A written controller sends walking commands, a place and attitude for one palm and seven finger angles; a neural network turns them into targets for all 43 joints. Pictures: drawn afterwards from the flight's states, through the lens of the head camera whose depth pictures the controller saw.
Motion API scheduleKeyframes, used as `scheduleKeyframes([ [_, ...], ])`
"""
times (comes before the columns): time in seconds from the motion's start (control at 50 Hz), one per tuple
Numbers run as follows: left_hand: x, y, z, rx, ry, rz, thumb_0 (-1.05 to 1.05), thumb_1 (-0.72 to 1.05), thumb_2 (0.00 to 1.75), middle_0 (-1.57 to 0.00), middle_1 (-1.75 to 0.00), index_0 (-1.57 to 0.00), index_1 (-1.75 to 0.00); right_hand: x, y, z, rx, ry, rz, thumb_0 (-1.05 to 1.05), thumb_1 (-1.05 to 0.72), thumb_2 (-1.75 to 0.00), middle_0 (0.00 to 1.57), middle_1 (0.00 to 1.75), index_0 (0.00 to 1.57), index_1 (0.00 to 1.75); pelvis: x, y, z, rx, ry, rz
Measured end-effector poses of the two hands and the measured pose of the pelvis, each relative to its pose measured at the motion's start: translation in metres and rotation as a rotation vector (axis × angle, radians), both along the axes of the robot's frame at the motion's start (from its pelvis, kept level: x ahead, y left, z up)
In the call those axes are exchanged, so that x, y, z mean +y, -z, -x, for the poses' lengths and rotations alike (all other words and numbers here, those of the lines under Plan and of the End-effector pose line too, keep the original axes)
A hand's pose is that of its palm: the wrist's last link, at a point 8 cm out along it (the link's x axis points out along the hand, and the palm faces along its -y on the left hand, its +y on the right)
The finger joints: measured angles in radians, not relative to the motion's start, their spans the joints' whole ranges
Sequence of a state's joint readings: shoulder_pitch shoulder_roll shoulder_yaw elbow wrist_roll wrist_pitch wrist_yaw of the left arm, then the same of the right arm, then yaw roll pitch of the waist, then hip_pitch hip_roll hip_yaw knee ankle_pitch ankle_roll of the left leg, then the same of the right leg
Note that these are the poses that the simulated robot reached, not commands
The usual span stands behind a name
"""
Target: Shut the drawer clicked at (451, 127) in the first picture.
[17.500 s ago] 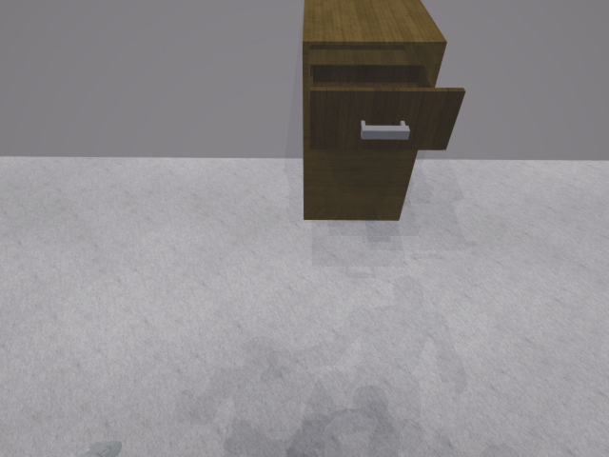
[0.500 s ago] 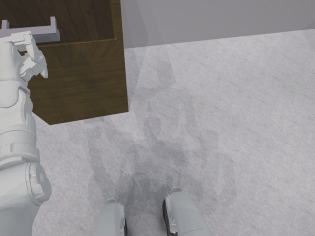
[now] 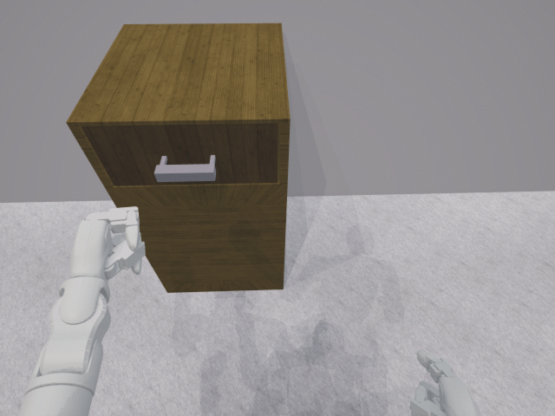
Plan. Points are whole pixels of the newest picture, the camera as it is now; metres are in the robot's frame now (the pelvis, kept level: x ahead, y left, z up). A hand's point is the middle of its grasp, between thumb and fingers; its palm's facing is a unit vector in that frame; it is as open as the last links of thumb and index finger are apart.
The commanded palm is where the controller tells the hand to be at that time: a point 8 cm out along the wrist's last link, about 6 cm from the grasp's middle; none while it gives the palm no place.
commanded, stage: draw the hand back to the body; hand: left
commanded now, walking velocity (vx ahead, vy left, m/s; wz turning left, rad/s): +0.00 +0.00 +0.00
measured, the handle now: (187, 166) +0.61 +0.23 -0.04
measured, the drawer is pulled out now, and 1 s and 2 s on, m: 0.00 0.00 0.00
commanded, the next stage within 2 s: step back with the hand held close in 0.72 s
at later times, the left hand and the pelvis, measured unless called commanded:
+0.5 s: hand (44, 308) +0.20 +0.23 +0.18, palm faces +0.39 -0.84 -0.38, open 3.2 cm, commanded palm +0.14 +0.27 +0.20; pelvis +0.00 -0.01 +0.03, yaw +1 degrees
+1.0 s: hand (13, 325) +0.18 +0.24 +0.19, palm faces +0.40 -0.80 -0.45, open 3.2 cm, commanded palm +0.12 +0.27 +0.20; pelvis -0.02 -0.01 +0.03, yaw +0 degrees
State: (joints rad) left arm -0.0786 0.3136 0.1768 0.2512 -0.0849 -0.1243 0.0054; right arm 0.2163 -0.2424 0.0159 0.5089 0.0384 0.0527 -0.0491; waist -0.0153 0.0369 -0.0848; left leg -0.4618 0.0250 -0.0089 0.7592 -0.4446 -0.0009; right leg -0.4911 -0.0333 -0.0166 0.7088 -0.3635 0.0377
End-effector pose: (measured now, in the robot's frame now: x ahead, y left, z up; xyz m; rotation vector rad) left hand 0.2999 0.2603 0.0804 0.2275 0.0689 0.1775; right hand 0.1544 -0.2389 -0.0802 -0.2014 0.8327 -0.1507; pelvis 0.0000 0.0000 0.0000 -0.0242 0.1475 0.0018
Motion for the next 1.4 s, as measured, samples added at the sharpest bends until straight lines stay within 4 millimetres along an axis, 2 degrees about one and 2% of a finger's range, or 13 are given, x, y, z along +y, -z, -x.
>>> scheduleKeyframes([
  [0.12, 0.004, -0.033, 0.036, -0.029, -0.09, -0.053, 0.02, 0.89, 0.9, -1.4, -1.6, -1.4, -1.6, 0.016, -0.018, -0.022, -0.086, -0.056, -0.021, 0.01, -0.91, -0.9, 0.2, 0.3, 0.21, 0.3, -0.003, -0.013, -0.001, -0.083, -0.005, -0.009],
  [0.24, 0.007, -0.058, 0.072, -0.07, -0.137, -0.084, 0.01, 0.89, 0.9, -1.4, -1.6, -1.4, -1.6, 0.024, -0.027, -0.032, -0.129, -0.104, -0.035, 0.01, -0.91, -0.9, 0.2, 0.3, 0.21, 0.3, -0.007, -0.022, -0.003, -0.144, -0.008, -0.013],
  [0.44, 0.006, -0.099, 0.129, -0.151, -0.179, -0.181, 0.01, 0.89, 0.9, -1.4, -1.6, -1.4, -1.6, 0.018, -0.03, -0.03, -0.161, -0.135, -0.031, 0.02, -0.91, -0.9, 0.21, 0.3, 0.21, 0.3, -0.012, -0.027, -0.004, -0.192, -0.011, -0.014],
  [0.6, 0.006, -0.131, 0.167, -0.221, -0.203, -0.293, 0.01, 0.89, 0.9, -1.4, -1.6, -1.4, -1.6, 0.013, -0.03, -0.025, -0.189, -0.128, -0.031, 0.02, -0.91, -0.9, 0.2, 0.3, 0.21, 0.3, -0.015, -0.027, -0.002, -0.21, -0.008, -0.011],
  [0.68, 0.007, -0.129, 0.173, -0.223, -0.225, -0.289, 0.01, 0.89, 0.9, -1.4, -1.6, -1.4, -1.6, 0.011, -0.029, -0.023, -0.192, -0.127, -0.027, 0.02, -0.91, -0.9, 0.2, 0.3, 0.21, 0.3, -0.016, -0.028, 0.002, -0.22, -0.011, -0.011],
  [0.8, 0.005, -0.12, 0.171, -0.211, -0.226, -0.253, 0.01, 0.89, 0.9, -1.41, -1.6, -1.4, -1.6, 0.01, -0.03, -0.016, -0.196, -0.124, -0.019, 0.02, -0.91, -0.9, 0.2, 0.3, 0.21, 0.3, -0.017, -0.028, 0.007, -0.229, -0.007, -0.014],
  [0.92, 0.007, -0.127, 0.168, -0.248, -0.194, -0.286, 0.01, 0.88, 0.9, -1.41, -1.6, -1.4, -1.59, 0.008, -0.033, -0.009, -0.189, -0.108, -0.015, 0.02, -0.91, -0.9, 0.21, 0.3, 0.21, 0.3, -0.015, -0.028, 0.01, -0.211, -0.003, -0.006],
  [1.0, 0.012, -0.129, 0.165, -0.241, -0.162, -0.326, 0.01, 0.89, 0.9, -1.41, -1.6, -1.4, -1.59, 0.001, -0.033, -0.001, -0.145, -0.065, 0.0, 0.02, -0.91, -0.9, 0.21, 0.3, 0.21, 0.3, -0.01, -0.03, 0.015, -0.175, 0.004, -0.004],
  [1.1, 0.016, -0.122, 0.166, -0.186, -0.109, -0.343, 0.01, 0.89, 0.9, -1.4, -1.6, -1.4, -1.59, -0.006, -0.03, 0.016, -0.087, -0.006, 0.023, 0.02, -0.91, -0.9, 0.2, 0.3, 0.21, 0.3, 0.0, -0.031, 0.024, -0.143, 0.01, -0.012],
  [1.28, 0.028, -0.124, 0.192, -0.196, -0.098, -0.379, 0.01, 0.88, 0.9, -1.4, -1.6, -1.4, -1.59, 0.004, -0.029, 0.041, -0.063, 0.018, 0.031, 0.02, -0.91, -0.9, 0.2, 0.3, 0.21, 0.3, 0.008, -0.027, 0.046, -0.137, 0.01, -0.021],
  [1.4, 0.027, -0.124, 0.216, -0.245, -0.117, -0.378, 0.01, 0.88, 0.9, -1.4, -1.6, -1.4, -1.59, 0.014, -0.031, 0.053, -0.115, -0.007, 0.015, 0.02, -0.91, -0.9, 0.2, 0.3, 0.21, 0.3, 0.007, -0.023, 0.066, -0.151, 0.006, -0.023],
])
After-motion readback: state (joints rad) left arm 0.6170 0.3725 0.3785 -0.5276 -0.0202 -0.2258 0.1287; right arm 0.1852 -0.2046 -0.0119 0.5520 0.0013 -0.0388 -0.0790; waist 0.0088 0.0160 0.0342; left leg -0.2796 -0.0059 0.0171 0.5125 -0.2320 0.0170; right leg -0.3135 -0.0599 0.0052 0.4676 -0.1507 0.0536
